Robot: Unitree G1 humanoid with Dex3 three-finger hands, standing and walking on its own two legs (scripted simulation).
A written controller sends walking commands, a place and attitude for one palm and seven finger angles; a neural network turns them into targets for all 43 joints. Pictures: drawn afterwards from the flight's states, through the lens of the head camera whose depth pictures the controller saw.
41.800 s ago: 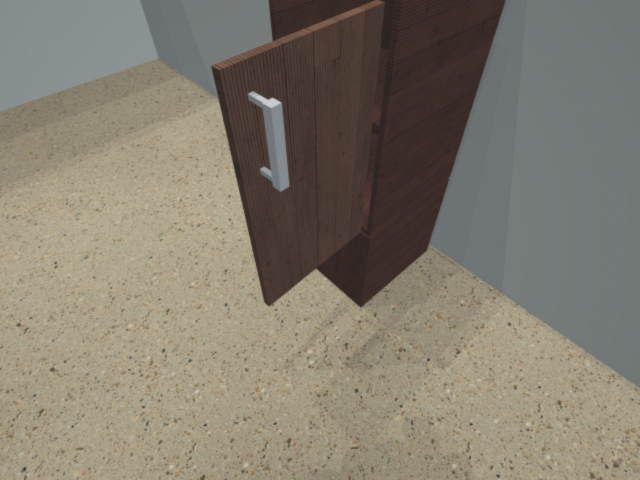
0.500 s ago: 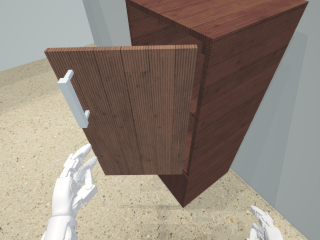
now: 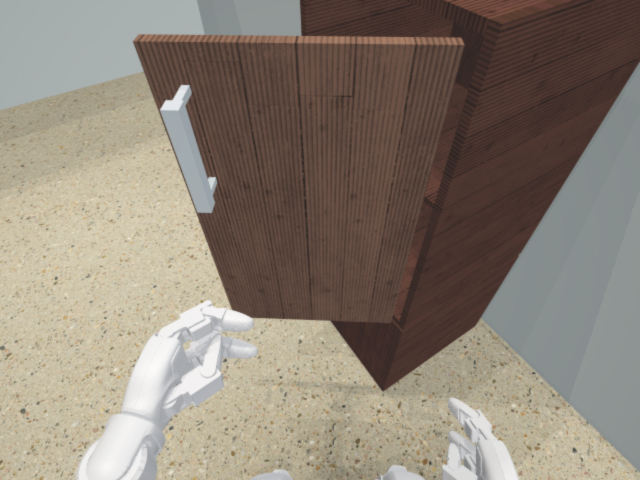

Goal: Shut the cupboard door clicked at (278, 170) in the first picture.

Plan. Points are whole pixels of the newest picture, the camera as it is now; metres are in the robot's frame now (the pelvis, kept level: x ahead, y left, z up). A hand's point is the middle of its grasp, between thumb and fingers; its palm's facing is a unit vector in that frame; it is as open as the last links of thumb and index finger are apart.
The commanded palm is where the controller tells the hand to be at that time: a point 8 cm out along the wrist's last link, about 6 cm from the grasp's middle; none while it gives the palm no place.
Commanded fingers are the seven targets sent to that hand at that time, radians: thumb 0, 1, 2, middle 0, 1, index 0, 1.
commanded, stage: raise the hand and make a fist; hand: left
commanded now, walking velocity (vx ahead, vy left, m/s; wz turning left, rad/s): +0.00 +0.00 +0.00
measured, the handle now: (195, 152) +0.46 +0.18 +0.18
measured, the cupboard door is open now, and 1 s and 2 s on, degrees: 54 54 54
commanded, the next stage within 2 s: bring the fist close to the handle in 1.16 s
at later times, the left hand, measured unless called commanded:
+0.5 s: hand (140, 306) +0.25 +0.19 +0.16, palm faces +0.11 -0.99 -0.09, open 3.1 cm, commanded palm +0.22 +0.23 +0.15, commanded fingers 0.00 0.90 0.90 -1.30 -1.50 -1.30 -1.50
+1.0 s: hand (170, 296) +0.26 +0.16 +0.16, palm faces -0.02 -1.00 -0.04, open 3.1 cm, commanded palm +0.23 +0.22 +0.18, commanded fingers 0.00 0.90 0.90 -1.30 -1.50 -1.30 -1.50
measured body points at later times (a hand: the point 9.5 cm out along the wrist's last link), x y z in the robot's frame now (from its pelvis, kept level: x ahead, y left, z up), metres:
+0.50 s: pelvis +0.04 -0.01 +0.03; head +0.04 -0.01 +0.48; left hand +0.24 +0.24 +0.16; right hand +0.24 -0.22 -0.03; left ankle +0.02 +0.08 -0.68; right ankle +0.05 -0.12 -0.68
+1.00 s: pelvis +0.04 -0.02 +0.04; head +0.02 -0.05 +0.49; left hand +0.26 +0.21 +0.17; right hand +0.22 -0.25 -0.03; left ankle +0.02 +0.08 -0.68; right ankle +0.05 -0.12 -0.68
